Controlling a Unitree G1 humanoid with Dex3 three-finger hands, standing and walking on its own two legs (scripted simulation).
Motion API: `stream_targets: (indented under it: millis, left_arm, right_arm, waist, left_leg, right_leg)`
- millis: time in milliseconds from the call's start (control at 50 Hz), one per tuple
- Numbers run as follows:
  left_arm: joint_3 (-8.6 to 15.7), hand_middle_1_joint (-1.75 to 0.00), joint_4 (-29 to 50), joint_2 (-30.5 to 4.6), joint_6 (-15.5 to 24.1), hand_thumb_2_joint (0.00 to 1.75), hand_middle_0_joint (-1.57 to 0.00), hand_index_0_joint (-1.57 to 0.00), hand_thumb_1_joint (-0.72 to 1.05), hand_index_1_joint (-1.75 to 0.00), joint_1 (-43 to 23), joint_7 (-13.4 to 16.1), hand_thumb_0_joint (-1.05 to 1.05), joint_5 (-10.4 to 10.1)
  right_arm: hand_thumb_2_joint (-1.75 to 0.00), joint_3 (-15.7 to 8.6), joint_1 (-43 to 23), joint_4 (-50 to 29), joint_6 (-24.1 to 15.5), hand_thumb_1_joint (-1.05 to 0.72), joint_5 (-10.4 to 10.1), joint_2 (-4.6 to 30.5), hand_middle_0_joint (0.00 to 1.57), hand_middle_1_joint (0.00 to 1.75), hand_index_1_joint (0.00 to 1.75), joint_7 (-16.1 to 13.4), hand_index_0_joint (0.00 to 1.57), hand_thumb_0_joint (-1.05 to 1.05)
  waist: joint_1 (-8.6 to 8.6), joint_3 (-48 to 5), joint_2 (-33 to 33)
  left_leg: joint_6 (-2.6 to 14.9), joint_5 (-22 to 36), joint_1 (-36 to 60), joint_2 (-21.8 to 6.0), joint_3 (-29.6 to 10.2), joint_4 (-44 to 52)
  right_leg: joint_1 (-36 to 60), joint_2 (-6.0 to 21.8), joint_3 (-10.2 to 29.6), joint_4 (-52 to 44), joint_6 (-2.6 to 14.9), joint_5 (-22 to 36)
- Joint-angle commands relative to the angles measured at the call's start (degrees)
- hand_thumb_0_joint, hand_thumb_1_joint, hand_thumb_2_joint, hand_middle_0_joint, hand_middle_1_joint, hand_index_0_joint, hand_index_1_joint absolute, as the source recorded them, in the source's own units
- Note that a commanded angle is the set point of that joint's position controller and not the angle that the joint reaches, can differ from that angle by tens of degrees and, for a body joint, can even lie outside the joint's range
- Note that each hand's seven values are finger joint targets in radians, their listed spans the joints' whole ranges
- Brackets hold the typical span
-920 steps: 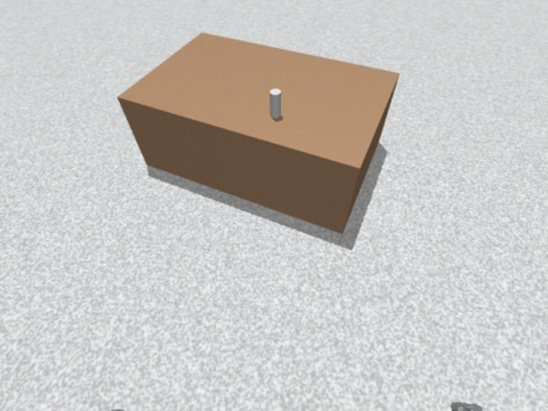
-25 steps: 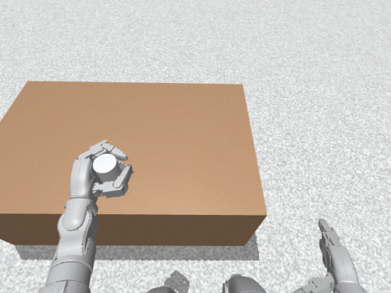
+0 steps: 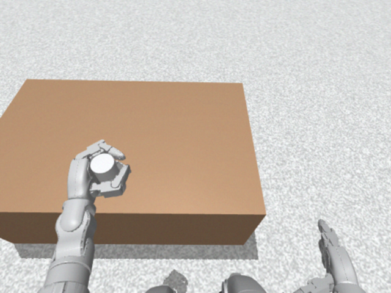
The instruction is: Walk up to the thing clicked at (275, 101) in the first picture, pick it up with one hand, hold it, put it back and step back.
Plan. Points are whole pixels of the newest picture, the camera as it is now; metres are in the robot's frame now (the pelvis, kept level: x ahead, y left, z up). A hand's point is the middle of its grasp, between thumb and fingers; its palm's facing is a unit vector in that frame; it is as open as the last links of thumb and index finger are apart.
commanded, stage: hold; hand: left
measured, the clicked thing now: (109, 176) +0.34 +0.19 +0.03
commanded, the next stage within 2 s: crouch in 0.06 s
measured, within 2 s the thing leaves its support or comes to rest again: neither
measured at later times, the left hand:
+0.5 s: hand (124, 170) +0.36 +0.17 +0.01, palm faces +0.05 -1.00 +0.02, open 5.7 cm
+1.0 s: hand (142, 157) +0.47 +0.15 -0.10, palm faces +0.04 -1.00 +0.01, open 5.7 cm
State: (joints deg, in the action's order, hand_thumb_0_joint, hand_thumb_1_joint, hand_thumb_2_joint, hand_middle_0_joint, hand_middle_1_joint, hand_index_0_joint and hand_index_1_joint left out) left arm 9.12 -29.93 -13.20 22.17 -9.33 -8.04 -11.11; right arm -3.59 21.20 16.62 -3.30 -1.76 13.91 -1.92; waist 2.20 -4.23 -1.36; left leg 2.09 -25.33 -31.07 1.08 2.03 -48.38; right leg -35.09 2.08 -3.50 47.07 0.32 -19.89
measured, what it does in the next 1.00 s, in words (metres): lowers itself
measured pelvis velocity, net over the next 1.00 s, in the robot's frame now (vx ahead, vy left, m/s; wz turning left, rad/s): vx -0.04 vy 0.00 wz -0.02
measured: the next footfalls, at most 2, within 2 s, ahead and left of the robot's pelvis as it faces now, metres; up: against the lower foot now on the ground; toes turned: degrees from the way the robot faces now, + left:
none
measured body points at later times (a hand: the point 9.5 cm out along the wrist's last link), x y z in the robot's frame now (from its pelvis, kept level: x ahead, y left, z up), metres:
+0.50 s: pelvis -0.01 -0.01 -0.01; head +0.06 +0.02 +0.43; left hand +0.36 +0.22 +0.01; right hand +0.16 -0.24 -0.03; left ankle -0.01 +0.09 -0.70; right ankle +0.04 -0.12 -0.70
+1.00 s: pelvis -0.04 +0.00 -0.09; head +0.12 +0.05 +0.32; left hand +0.46 +0.21 -0.10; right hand +0.12 -0.26 -0.07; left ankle -0.01 +0.09 -0.70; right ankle +0.04 -0.12 -0.70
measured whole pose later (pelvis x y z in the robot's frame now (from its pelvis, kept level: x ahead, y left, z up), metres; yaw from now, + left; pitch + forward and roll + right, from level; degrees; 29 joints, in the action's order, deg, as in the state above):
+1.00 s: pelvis -0.04 +0.00 -0.09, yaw -1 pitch +26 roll -3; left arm 21.5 -71.1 -26.4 35.2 -46.4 -4.4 -2.5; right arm -1.7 22.5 -6.3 -3.8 3.6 15.9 3.9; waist 16.3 -8.0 -2.0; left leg 2.4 -32.8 -71.1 -0.6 0.8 -77.4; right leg -73.6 1.7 -4.8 72.0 1.0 -24.8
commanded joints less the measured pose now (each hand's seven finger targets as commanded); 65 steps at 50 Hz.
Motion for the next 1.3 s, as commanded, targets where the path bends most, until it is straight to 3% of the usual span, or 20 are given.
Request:
stream_targets:
  millis: [0,40,100,140,160,200,320,360,440,460,560,600,680,720,760,820,880,1100,1240,1280]
  left_arm:
    - [1.67,-1.32,10.07,-6.18,3.52,1.22,-1.23,-1.24,0.5,-1.32,-15.87,-0.42,0.0,-1.47]
    - [2.58,-1.32,9.16,-7.57,3.47,1.22,-1.23,-1.24,0.5,-1.32,-16.1,-0.71,0.0,-1.55]
    - [1.75,-1.33,10.56,-6.69,3.91,1.21,-1.24,-1.26,0.49,-1.33,-15.92,-1.26,0.0,-1.43]
    - [4.06,-1.35,13.79,-9.2,4.31,1.28,-1.21,-1.22,0.51,-1.35,-17.1,-1.07,0.0,-1.72]
    - [2.54,-1.28,12.79,-7.97,3.82,1.2,-1.25,-1.25,0.49,-1.28,-16.36,-0.72,0.0,-1.25]
    - [2.18,-1.26,11.54,-6.56,3.81,1.18,-1.24,-1.24,0.54,-1.26,-18.24,-0.19,0.0,-1.52]
    - [2.41,-1.29,4.0,-6.59,5.8,1.21,-1.23,-1.24,0.51,-1.29,-22.16,0.85,0.0,-0.31]
    - [3.58,-1.28,1.64,-8.42,6.6,1.21,-1.23,-1.24,0.52,-1.28,-25.52,0.9,0.0,0.43]
    - [5.57,-1.26,-6.1,-10.46,9.27,1.17,-1.21,-1.23,0.47,-1.25,-33.19,0.27,0.0,0.33]
    - [5.13,-1.25,-7.03,-9.78,10.04,1.15,-1.2,-1.22,0.45,-1.24,-35.05,0.21,0.0,0.65]
    - [9.11,-1.28,-15.35,-15.53,13.83,1.16,-1.22,-1.24,0.43,-1.26,-42.1,0.45,0.0,2.05]
    - [8.25,-1.31,-18.34,-14.5,15.08,1.16,-1.25,-1.28,0.4,-1.29,-45.66,-0.07,0.0,2.32]
    - [10.99,-1.32,-23.12,-19.0,16.67,1.18,-1.27,-1.3,0.36,-1.31,-49.99,0.6,0.0,3.87]
    - [10.0,-1.35,-25.05,-18.04,17.33,1.19,-1.3,-1.32,0.4,-1.33,-52.67,0.93,0.0,4.64]
    - [12.64,-1.37,-27.38,-22.09,17.45,1.21,-1.32,-1.35,0.42,-1.36,-53.42,1.96,0.0,5.73]
    - [12.82,-1.41,-28.98,-22.52,17.8,1.25,-1.35,-1.39,0.44,-1.39,-55.98,2.44,0.0,6.5]
    - [13.69,-1.43,-29.62,-24.24,17.85,1.27,-1.37,-1.4,0.48,-1.41,-58.77,3.27,0.0,7.45]
    - [13.07,-1.47,-31.78,-26.51,16.61,1.32,-1.38,-1.41,0.45,-1.45,-65.32,4.58,0.0,9.98]
    - [14.28,-1.47,-33.08,-29.22,16.06,1.34,-1.37,-1.4,0.46,-1.46,-68.24,5.9,0.0,10.88]
    - [13.95,-1.48,-33.39,-29.37,15.96,1.35,-1.38,-1.41,0.46,-1.46,-67.98,6.25,0.0,11.39]
  right_arm:
    - [-0.05,-4.07,-1.85,-10.2,-3.42,0.56,-0.29,8.69,0.05,0.05,0.05,-0.57,0.05,0.0]
    - [-0.05,-5.31,-0.06,-8.46,-3.16,0.57,-0.27,9.8,0.05,0.05,0.05,-0.61,0.05,0.0]
    - [-0.05,-4.24,-0.44,-9.48,-3.52,0.56,-0.2,8.58,0.05,0.05,0.05,-0.08,0.05,0.0]
    - [-0.06,-5.09,-0.77,-12.43,-3.73,0.56,-0.19,9.86,0.05,0.05,0.05,-0.24,0.05,0.0]
    - [-0.05,-5.36,0.67,-9.88,-3.19,0.57,-0.22,9.5,0.05,0.05,0.05,-0.22,0.05,0.0]
    - [-0.04,-2.56,-1.16,-10.58,-3.18,0.58,-0.28,6.49,0.05,0.05,0.05,0.13,0.05,0.0]
    - [-0.04,-0.16,-0.25,-13.31,-3.58,0.58,0.36,5.46,0.05,0.05,0.05,0.36,0.05,0.0]
    - [-0.04,-2.49,-0.18,-17.32,-3.96,0.58,0.62,8.33,0.05,0.05,0.05,0.37,0.05,0.0]
    - [-0.04,-3.43,1.03,-20.62,-4.97,0.58,1.39,9.79,0.05,0.05,0.05,1.13,0.05,0.0]
    - [-0.04,-1.9,3.09,-19.22,-4.99,0.58,1.53,7.95,0.05,0.05,0.05,1.59,0.05,0.0]
    - [-0.04,-2.35,4.28,-25.72,-5.41,0.58,2.54,9.2,0.05,0.05,0.05,2.95,0.05,0.0]
    - [-0.04,-2.0,4.48,-24.86,-5.72,0.57,3.02,8.64,0.05,0.05,0.05,3.45,0.05,0.0]
    - [-0.04,-2.94,3.57,-27.28,-5.45,0.56,3.78,10.0,0.05,0.05,0.05,4.03,0.05,0.0]
    - [-0.04,-2.96,2.11,-29.64,-5.46,0.56,4.11,9.87,0.05,0.05,0.05,4.33,0.05,0.0]
    - [-0.04,-4.87,3.88,-29.1,-4.7,0.56,4.44,11.89,0.05,0.05,0.05,4.36,0.05,0.0]
    - [-0.04,-5.16,3.75,-31.5,-4.36,0.56,4.68,12.16,0.05,0.05,0.05,4.67,0.05,0.0]
    - [-0.05,-5.54,2.98,-33.31,-4.03,0.56,4.86,12.64,0.05,0.05,0.05,4.73,0.05,0.0]
    - [-0.05,-6.0,5.09,-36.8,-2.87,0.56,4.89,13.27,0.05,0.05,0.05,4.77,0.05,0.0]
    - [-0.05,-6.27,4.46,-39.28,-2.87,0.56,4.98,13.83,0.05,0.05,0.05,4.84,0.05,0.0]
    - [-0.05,-6.52,5.34,-36.91,-2.41,0.56,5.06,13.53,0.05,0.05,0.05,5.0,0.05,0.0]
  waist:
    - [0.61,-14.31,0.35]
    - [0.83,-14.1,1.03]
    - [0.03,-14.43,2.14]
    - [0.1,-18.28,1.98]
    - [0.38,-16.27,1.79]
    - [0.07,-12.87,1.07]
    - [1.42,-11.84,-0.01]
    - [3.29,-14.21,-0.68]
    - [5.97,-15.46,-1.55]
    - [6.16,-15.61,0.54]
    - [7.31,-22.38,2.08]
    - [7.95,-24.06,6.25]
    - [8.39,-29.33,8.24]
    - [9.41,-31.41,8.98]
    - [10.11,-32.96,9.97]
    - [11.85,-35.97,10.39]
    - [12.85,-35.84,10.93]
    - [16.82,-38.55,15.81]
    - [17.94,-37.06,16.03]
    - [17.97,-36.87,18.23]
  left_leg:
    - [-2.21,16.02,2.84,-1.09,-3.2,8.26]
    - [-2.37,17.35,2.91,-1.16,-3.25,8.05]
    - [-2.69,17.13,3.5,-1.36,-3.56,8.32]
    - [-2.4,17.99,4.73,-0.96,-3.1,7.73]
    - [-2.18,16.37,4.01,-0.74,-2.89,8.12]
    - [-1.86,12.5,1.48,-0.56,-2.72,8.3]
    - [-1.62,12.37,-0.83,-0.4,-2.4,6.44]
    - [-1.58,12.37,-1.02,-0.57,-2.65,5.2]
    - [-1.24,9.22,-4.23,-0.38,-2.83,1.67]
    - [-1.3,8.3,-4.93,-0.22,-2.77,0.8]
    - [-1.48,9.03,-10.21,0.33,-3.33,-4.44]
    - [-1.98,10.98,-10.12,0.11,-3.82,-6.6]
    - [-2.21,12.35,-14.27,-0.03,-4.76,-10.6]
    - [-2.24,12.4,-15.35,-0.14,-4.91,-12.2]
    - [-2.27,13.03,-17.03,-0.39,-5.31,-13.81]
    - [-2.15,13.77,-18.8,-0.51,-5.48,-16.28]
    - [-2.08,9.6,-21.7,-0.66,-5.89,-17.02]
    - [-2.56,12.58,-21.27,-1.6,-6.86,-21.25]
    - [-2.36,8.52,-24.16,-1.56,-7.06,-22.4]
    - [-2.59,10.78,-23.66,-1.76,-7.15,-22.78]
  right_leg:
    - [10.71,-1.31,1.56,-4.81,1.42,12.79]
    - [10.07,-1.31,1.47,-4.52,1.5,13.55]
    - [10.0,-1.39,1.3,-4.2,1.56,12.61]
    - [12.29,-1.21,1.6,-4.49,1.4,14.02]
    - [11.93,-1.12,1.79,-4.75,1.37,13.25]
    - [10.04,-1.01,1.91,-5.55,1.2,10.24]
    - [7.96,-0.69,2.1,-4.15,1.14,10.8]
    - [6.2,-0.75,2.32,-3.22,1.12,11.12]
    - [2.14,-0.78,2.72,-1.06,1.04,9.32]
    - [0.17,-0.73,2.96,-0.16,1.11,8.56]
    - [-2.84,-0.88,3.3,4.33,1.39,9.08]
    - [-6.94,-1.26,2.78,6.77,1.76,9.07]
    - [-9.61,-1.74,2.32,11.15,2.15,9.37]
    - [-11.21,-2.13,2.09,12.83,2.23,9.29]
    - [-13.27,-2.41,1.86,14.71,2.41,9.35]
    - [-14.51,-2.77,1.75,16.79,2.4,10.36]
    - [-17.24,-3.0,1.64,18.08,2.37,6.97]
    - [-24.57,-3.54,1.21,21.79,2.59,7.52]
    - [-26.25,-3.64,1.26,22.29,2.39,5.28]
    - [-27.86,-3.72,1.05,23.17,2.61,6.14]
